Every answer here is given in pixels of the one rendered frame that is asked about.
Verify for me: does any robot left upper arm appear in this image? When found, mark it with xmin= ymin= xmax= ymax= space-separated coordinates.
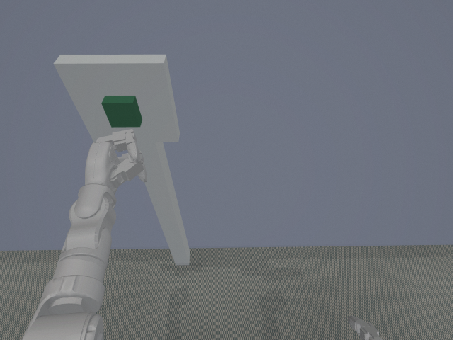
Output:
xmin=25 ymin=312 xmax=104 ymax=340

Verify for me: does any button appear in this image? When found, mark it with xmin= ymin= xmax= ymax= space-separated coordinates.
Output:
xmin=102 ymin=96 xmax=142 ymax=128

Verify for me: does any left robot forearm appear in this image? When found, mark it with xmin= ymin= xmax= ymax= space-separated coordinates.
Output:
xmin=22 ymin=184 xmax=117 ymax=340

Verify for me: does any right robot hand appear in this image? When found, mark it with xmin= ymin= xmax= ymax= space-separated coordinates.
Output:
xmin=348 ymin=316 xmax=383 ymax=340

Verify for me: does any left robot hand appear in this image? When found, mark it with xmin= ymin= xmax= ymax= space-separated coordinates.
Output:
xmin=85 ymin=129 xmax=147 ymax=195

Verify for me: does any panel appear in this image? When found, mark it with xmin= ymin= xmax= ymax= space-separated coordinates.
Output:
xmin=54 ymin=55 xmax=190 ymax=266

